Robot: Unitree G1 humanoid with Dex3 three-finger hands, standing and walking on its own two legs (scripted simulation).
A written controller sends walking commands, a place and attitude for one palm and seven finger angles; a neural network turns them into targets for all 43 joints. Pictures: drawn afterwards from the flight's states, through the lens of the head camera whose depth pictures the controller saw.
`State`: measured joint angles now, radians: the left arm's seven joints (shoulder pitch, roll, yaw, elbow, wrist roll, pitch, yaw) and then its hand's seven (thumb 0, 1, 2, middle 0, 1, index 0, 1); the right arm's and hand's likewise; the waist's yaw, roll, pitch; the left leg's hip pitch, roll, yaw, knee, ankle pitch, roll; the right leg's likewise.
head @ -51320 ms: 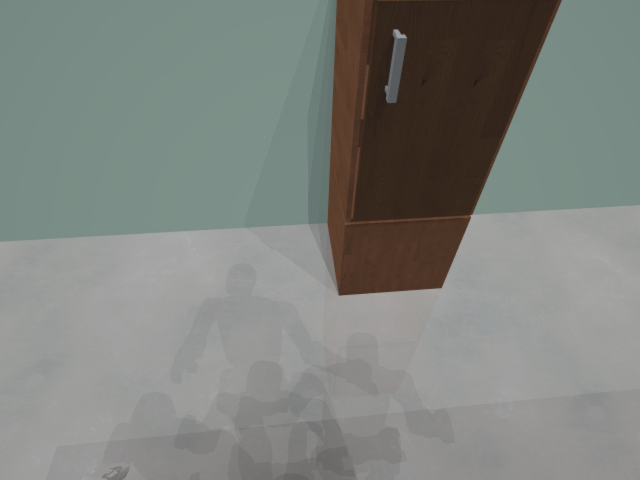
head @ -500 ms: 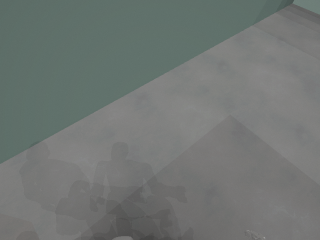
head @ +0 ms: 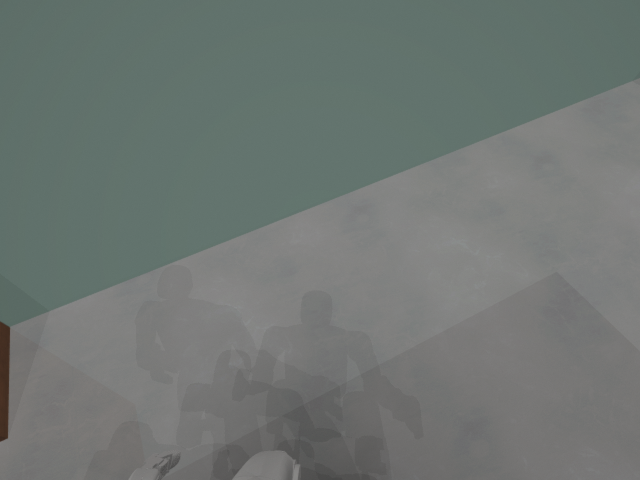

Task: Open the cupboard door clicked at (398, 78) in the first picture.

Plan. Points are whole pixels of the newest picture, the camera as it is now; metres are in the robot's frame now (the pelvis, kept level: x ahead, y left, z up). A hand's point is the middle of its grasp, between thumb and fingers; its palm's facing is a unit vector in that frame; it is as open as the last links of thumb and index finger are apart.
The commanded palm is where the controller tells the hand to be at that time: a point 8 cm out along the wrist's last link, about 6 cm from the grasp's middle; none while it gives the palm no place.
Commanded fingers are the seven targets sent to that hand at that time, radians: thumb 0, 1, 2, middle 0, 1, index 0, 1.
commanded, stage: turn to face it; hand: left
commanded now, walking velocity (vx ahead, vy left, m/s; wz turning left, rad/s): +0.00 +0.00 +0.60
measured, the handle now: out of the picture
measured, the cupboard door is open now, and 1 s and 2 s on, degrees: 44 44 44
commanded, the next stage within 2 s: take the last steps up to it in 1.82 s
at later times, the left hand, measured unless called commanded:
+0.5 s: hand out of the picture +0.02 +0.27 -0.16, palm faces +0.32 -0.92 -0.25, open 7.4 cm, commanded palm none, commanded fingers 0.00 0.90 0.90 -0.20 -0.30 -0.20 -0.30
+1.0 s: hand out of the picture -0.03 +0.19 -0.15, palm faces +0.58 -0.78 -0.23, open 7.4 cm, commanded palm none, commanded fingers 0.00 0.90 0.90 -0.20 -0.30 -0.20 -0.30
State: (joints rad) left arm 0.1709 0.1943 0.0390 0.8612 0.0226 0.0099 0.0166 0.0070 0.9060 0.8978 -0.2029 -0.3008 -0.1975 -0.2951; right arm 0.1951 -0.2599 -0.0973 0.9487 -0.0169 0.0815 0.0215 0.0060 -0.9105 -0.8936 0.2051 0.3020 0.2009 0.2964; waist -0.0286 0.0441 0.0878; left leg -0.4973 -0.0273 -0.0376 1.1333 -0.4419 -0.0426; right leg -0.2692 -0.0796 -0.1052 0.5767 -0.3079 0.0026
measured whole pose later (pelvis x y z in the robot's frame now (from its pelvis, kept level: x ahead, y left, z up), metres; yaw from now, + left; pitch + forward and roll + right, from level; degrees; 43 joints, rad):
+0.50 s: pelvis +0.00 +0.03 +0.00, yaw +17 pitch +1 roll -1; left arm 0.16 0.27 0.08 0.90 0.02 0.05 0.01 0.01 0.91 0.90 -0.20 -0.30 -0.19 -0.29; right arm 0.16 -0.21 -0.05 0.91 -0.02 0.02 0.00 0.00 -0.91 -0.89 0.21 0.30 0.20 0.30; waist 0.00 -0.03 0.08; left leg -0.30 -0.03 -0.01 0.51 -0.23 0.04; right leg -0.51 -0.09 -0.01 1.08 -0.39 0.09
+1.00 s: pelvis +0.02 -0.01 +0.01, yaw +36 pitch +0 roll +2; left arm 0.22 0.18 0.04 0.89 0.03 0.00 0.02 0.01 0.91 0.90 -0.21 -0.30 -0.20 -0.30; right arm 0.15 -0.24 -0.09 0.95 -0.01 0.08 0.03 0.01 -0.91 -0.89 0.20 0.30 0.20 0.30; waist -0.01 -0.03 0.11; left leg -0.42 0.02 0.04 0.89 -0.44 -0.07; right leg -0.18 -0.14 -0.21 0.52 -0.32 0.01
